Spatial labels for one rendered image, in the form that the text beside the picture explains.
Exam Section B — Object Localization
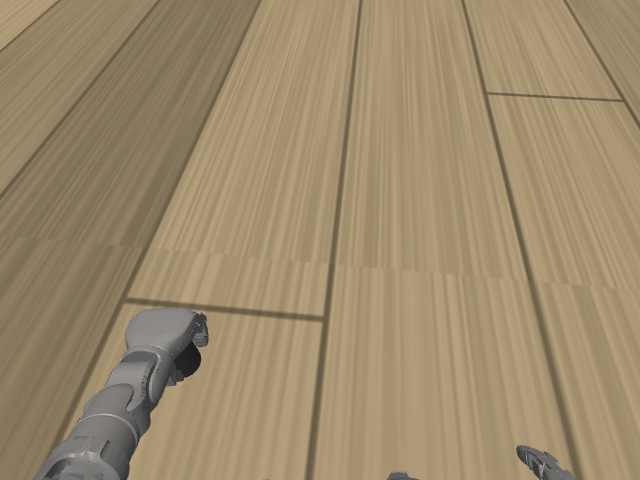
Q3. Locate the left robot arm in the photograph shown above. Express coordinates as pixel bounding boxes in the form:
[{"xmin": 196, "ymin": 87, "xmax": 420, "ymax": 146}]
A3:
[{"xmin": 32, "ymin": 345, "xmax": 173, "ymax": 480}]

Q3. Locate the left robot hand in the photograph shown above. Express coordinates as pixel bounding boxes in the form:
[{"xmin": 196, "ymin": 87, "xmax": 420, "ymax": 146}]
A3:
[{"xmin": 125, "ymin": 308, "xmax": 209, "ymax": 386}]

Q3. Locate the can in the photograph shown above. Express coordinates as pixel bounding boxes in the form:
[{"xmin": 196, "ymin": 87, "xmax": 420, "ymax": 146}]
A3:
[{"xmin": 174, "ymin": 341, "xmax": 201, "ymax": 378}]

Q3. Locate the right robot hand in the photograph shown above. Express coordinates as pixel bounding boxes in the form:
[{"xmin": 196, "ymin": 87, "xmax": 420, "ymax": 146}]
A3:
[{"xmin": 516, "ymin": 445, "xmax": 576, "ymax": 480}]

